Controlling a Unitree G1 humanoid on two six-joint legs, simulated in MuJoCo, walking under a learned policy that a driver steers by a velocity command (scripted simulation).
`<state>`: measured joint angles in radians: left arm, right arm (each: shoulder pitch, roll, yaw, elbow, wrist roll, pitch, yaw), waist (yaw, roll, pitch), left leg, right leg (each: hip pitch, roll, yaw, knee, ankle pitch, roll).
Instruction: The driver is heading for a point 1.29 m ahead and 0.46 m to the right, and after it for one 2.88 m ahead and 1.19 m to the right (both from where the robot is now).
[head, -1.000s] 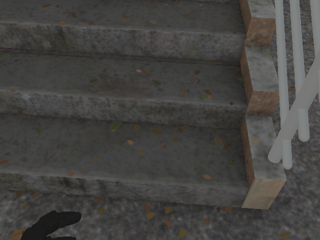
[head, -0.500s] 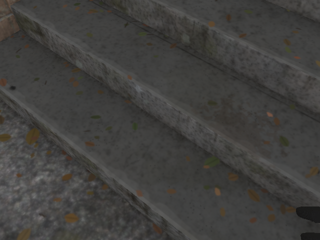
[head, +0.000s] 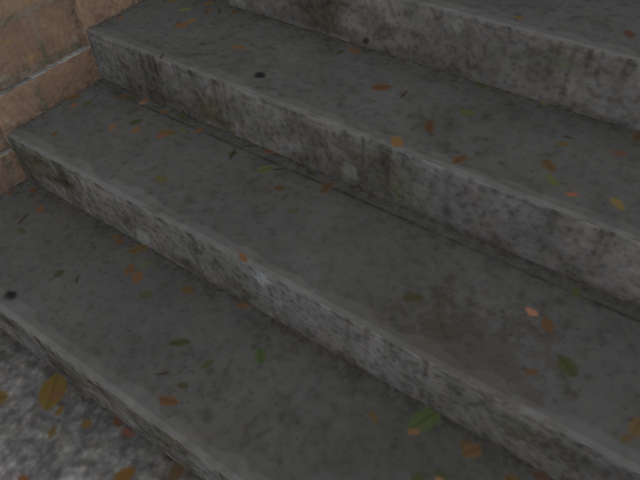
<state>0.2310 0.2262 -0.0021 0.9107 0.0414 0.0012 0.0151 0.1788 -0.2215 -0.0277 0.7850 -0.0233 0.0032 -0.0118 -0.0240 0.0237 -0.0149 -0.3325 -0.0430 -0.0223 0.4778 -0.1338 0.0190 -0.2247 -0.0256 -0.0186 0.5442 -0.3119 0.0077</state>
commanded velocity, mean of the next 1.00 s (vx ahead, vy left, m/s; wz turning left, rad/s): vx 0.09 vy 0.00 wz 0.01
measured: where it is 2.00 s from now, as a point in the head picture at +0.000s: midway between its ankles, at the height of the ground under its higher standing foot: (345, 356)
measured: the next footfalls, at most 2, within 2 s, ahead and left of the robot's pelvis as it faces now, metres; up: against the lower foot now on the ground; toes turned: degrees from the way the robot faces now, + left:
left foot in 1.16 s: +0.24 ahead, +0.19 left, +0.00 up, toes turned +2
right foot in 1.60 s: +0.47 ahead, -0.01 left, +0.15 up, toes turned -21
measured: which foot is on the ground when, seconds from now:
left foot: down 0.00-0.82, up 0.84-1.00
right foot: down 0.00-1.00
